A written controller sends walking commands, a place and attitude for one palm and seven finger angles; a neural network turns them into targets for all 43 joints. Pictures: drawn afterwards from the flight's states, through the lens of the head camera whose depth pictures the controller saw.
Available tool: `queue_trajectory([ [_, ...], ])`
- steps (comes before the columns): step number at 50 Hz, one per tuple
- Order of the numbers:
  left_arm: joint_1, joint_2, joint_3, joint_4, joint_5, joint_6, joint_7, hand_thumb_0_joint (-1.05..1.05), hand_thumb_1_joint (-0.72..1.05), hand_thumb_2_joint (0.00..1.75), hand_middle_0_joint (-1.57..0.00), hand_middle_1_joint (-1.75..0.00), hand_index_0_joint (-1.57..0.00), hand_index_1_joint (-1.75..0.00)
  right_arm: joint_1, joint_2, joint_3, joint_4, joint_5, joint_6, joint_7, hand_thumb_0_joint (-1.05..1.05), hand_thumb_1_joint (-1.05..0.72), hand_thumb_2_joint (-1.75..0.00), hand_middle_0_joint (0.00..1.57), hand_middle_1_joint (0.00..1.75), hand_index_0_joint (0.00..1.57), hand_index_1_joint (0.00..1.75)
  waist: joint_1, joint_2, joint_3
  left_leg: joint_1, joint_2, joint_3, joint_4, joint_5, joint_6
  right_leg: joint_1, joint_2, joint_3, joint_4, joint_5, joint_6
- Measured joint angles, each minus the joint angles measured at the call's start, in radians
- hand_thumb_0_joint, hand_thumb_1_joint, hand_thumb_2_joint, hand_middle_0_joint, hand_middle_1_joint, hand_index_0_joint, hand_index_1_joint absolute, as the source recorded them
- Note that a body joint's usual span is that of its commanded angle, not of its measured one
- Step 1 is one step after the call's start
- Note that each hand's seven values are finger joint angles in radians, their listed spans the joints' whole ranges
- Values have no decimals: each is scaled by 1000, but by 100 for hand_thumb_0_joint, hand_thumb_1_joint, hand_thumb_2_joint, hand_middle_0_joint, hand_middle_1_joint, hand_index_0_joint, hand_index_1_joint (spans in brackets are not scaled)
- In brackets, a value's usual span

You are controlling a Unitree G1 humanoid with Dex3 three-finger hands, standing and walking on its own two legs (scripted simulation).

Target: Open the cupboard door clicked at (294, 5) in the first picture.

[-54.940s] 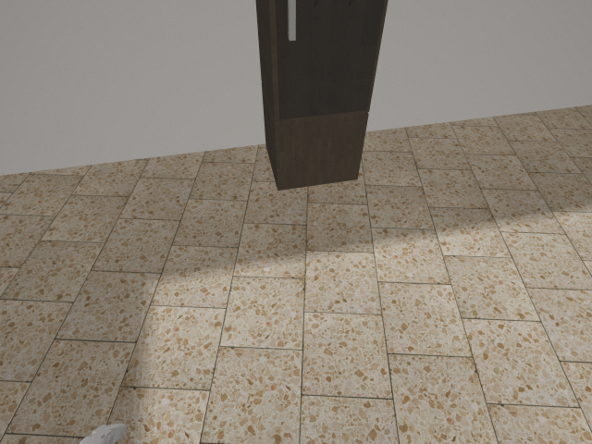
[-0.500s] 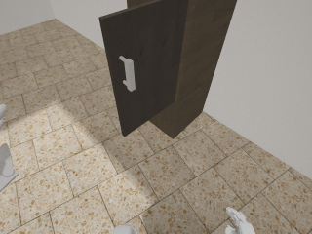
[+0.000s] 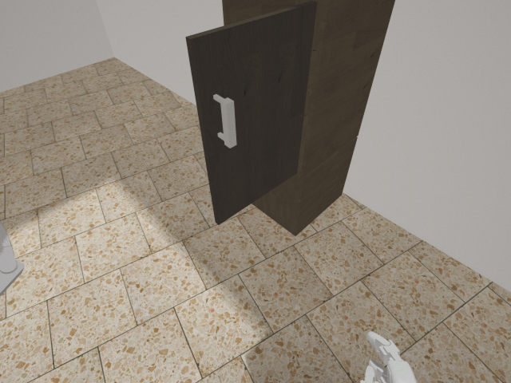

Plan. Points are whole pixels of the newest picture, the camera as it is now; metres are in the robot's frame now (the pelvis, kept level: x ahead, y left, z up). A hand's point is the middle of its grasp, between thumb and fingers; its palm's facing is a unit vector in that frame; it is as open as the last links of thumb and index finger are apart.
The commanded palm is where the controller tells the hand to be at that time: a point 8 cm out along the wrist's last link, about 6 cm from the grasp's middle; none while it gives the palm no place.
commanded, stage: stop stepping back and stand still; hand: left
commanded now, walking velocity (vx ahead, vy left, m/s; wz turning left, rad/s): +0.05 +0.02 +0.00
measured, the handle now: (224, 120) +0.68 +0.11 +0.06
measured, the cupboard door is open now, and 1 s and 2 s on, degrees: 87 87 87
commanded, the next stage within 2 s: let the arm hang, fingers relaxed in 0.10 s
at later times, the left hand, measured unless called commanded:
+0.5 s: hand out of the picture +0.08 +0.16 -0.15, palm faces +0.03 -0.99 -0.17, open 7.2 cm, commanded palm none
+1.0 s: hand out of the picture +0.00 +0.25 -0.15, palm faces +0.07 -0.96 -0.28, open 7.3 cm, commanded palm none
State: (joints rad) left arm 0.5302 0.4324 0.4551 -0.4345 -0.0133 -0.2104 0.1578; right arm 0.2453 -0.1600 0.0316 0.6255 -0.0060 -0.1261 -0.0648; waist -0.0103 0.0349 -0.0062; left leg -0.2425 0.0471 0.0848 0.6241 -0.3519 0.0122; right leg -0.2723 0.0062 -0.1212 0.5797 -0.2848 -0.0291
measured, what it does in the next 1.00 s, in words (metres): steps on the spot: left foot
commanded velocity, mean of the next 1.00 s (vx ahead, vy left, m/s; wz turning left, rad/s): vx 0.00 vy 0.00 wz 0.00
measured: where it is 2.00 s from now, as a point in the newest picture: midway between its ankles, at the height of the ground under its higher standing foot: outside the picture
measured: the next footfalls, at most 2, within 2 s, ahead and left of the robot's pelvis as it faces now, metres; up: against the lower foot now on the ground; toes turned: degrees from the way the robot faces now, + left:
left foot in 0.24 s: +0.02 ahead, +0.12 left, +0.00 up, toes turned +5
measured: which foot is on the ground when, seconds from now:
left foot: down 0.00-0.00, up 0.02-0.22, down 0.24-1.00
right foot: down 0.00-1.00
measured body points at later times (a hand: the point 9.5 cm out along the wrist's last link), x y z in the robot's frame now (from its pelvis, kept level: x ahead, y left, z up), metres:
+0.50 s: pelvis +0.00 +0.00 +0.00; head +0.04 +0.00 +0.44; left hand +0.08 +0.22 -0.14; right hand +0.09 -0.25 -0.15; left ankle -0.01 +0.13 -0.71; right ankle +0.01 -0.09 -0.73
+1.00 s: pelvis -0.01 +0.03 +0.02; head -0.01 +0.02 +0.47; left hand +0.00 +0.30 -0.13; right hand +0.05 -0.21 -0.14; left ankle -0.02 +0.12 -0.73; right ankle +0.01 -0.09 -0.73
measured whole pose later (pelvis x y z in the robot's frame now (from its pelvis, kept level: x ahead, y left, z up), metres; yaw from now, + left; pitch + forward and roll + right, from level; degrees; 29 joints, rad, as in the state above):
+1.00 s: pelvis -0.01 +0.03 +0.02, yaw +3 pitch -2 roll +0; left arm 0.20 0.24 0.01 1.13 0.02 0.00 0.01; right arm 0.18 -0.22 -0.01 1.11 -0.02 0.00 -0.01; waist 0.01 0.03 0.04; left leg -0.13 -0.04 0.04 0.37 -0.20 0.05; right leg -0.16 -0.01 -0.01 0.37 -0.18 0.01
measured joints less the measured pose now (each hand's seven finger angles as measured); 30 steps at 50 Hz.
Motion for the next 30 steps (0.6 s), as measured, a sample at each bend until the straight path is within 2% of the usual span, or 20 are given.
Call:
queue_trajectory([
  [2,-14,-26,-22,30,0,11,-8,1,89,90,-21,-30,-21,-30,-9,-8,-3,16,1,20,2,1,-90,-90,20,30,20,30,13,20,3,-56,-5,-26,123,-76,5,-14,6,-6,14,14,-29],
  [4,-30,-62,-50,54,0,20,-15,1,89,90,-21,-30,-21,-30,-18,-18,-11,40,1,36,7,1,-90,-90,20,30,20,30,32,16,11,-120,-22,-44,282,-90,1,-13,4,1,2,11,-36],
  [6,-32,-93,-68,60,2,28,-17,1,89,90,-21,-30,-21,-30,-21,-28,-14,51,0,46,9,1,-90,-90,20,30,20,30,39,-5,20,-146,-27,-40,329,-62,-4,-4,-4,11,-25,25,-34],
  [8,-28,-103,-80,40,6,31,-16,1,89,90,-21,-30,-21,-30,-16,-35,-15,47,-2,45,4,1,-90,-90,20,30,20,30,34,-31,29,-132,-18,-29,255,-34,-1,5,-12,13,-50,39,-30],
  [10,-25,-96,-86,-5,9,30,-12,1,89,90,-21,-30,-21,-30,-9,-45,-18,34,-6,36,-6,1,-90,-90,20,30,20,30,26,-51,41,-88,-7,-29,112,4,3,9,-15,6,-59,41,-26],
  [11,-47,-87,-103,20,24,15,-24,1,89,90,-21,-30,-21,-30,-5,-60,-32,42,-9,15,13,1,-90,-90,20,30,20,30,21,-48,33,-80,-4,-36,55,60,8,-9,-18,-3,-40,33,-22],
  [12,-86,-82,-138,86,35,22,-49,1,89,90,-21,-30,-21,-30,0,-88,-46,47,-11,13,35,1,-90,-90,20,30,20,30,19,-24,15,-79,2,-57,11,100,10,-44,-18,-16,2,13,-13],
  [13,-128,-86,-177,180,40,54,-73,1,89,90,-20,-30,-21,-30,-6,-114,-57,60,-13,29,50,1,-90,-90,20,30,20,30,12,-2,0,-92,-1,-67,9,36,-3,-89,-20,-15,70,-45,6],
  [16,-237,-131,-276,536,49,190,-120,0,90,90,-20,-30,-20,-30,-45,-136,-70,109,-34,88,61,0,-90,-90,20,30,20,30,-19,10,-4,-138,-43,-65,57,6,-9,-182,-27,80,268,-186,33],
  [18,-276,-168,-335,744,50,245,-138,0,90,90,-20,-30,-20,-30,-47,-127,-60,123,-45,100,60,0,-90,-90,20,30,20,30,-38,2,13,-135,-59,-64,56,19,-11,-167,-24,116,253,-167,39],
  [19,-283,-182,-364,827,50,256,-145,0,91,90,-19,-30,-20,-30,-44,-116,-52,130,-44,106,60,0,-90,-90,20,30,20,30,-39,-15,23,-129,-66,-57,56,18,-14,-139,-26,127,192,-80,39],
  [21,-283,-220,-417,973,52,258,-154,1,91,90,-19,-30,-20,-30,-46,-99,-42,156,-33,122,62,0,-90,-90,20,30,20,30,-35,-27,52,-118,-56,-58,69,7,-20,-112,-12,129,164,-63,6],
  [24,-260,-279,-484,1143,50,250,-170,1,91,90,-20,-30,-20,-30,-37,-77,-44,204,-20,148,60,0,-90,-90,20,30,20,30,-38,-30,90,-108,-51,-87,119,-98,-16,-63,4,105,118,-75,-13],
  [25,-256,-292,-462,1169,33,237,-156,-1,94,90,-20,-30,-20,-30,-29,-69,-46,221,-17,155,58,0,-90,-90,20,30,20,30,-31,-33,98,-107,-48,-95,135,-105,-15,-48,10,95,92,-65,-15],
  [27,-263,-276,-442,1213,32,220,-142,-3,98,90,-21,-30,-21,-30,-16,-55,-46,260,-11,166,55,0,-90,-90,20,30,20,30,-9,-40,110,-88,-42,-99,123,-88,-15,-21,20,79,44,-38,-19],
  [30,-271,-241,-431,1289,34,221,-140,-4,98,90,-21,-30,-21,-30,-6,-43,-48,310,-12,166,53,0,-90,-90,20,30,20,30,2,-41,111,-22,-33,-98,-16,39,-7,2,31,64,2,-13,-12],
])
